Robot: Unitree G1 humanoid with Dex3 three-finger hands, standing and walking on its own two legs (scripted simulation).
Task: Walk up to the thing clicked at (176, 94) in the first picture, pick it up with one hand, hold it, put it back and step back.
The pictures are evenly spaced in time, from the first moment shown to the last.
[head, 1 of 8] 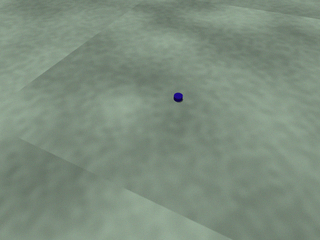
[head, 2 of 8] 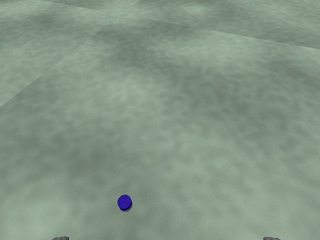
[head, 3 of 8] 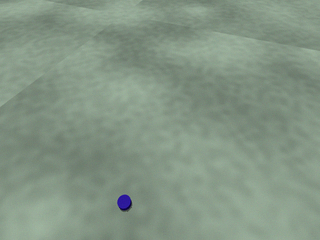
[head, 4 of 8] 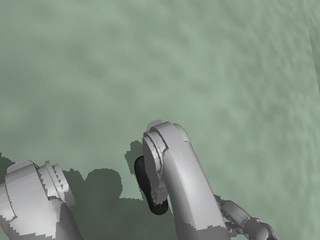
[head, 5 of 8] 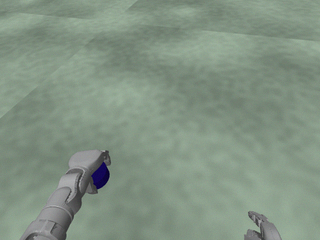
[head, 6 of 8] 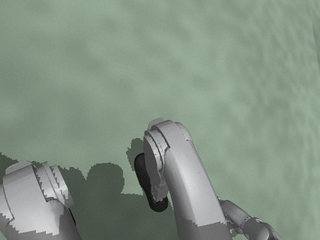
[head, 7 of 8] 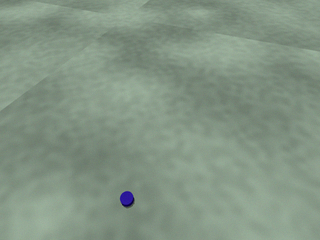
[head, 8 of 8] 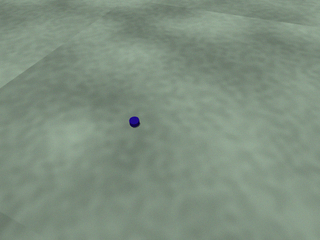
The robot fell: no
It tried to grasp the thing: yes
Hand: left
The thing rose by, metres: 0.69
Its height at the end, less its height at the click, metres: +0.00
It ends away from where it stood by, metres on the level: 0.00
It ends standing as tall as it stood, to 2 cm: yes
